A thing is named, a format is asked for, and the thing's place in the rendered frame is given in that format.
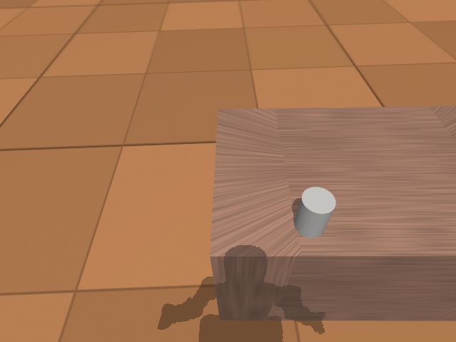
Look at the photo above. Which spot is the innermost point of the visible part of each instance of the can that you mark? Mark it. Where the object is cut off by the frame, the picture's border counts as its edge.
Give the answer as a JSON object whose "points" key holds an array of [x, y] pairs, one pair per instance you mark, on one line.
{"points": [[315, 209]]}

